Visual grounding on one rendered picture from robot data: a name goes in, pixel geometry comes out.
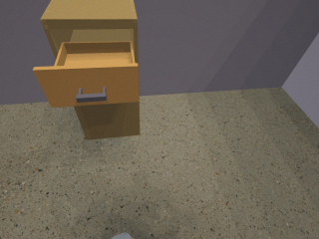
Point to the cabinet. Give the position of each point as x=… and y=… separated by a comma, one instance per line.
x=66, y=21

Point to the drawer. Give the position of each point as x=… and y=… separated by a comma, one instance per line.
x=91, y=66

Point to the handle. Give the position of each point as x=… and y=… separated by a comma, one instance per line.
x=86, y=98

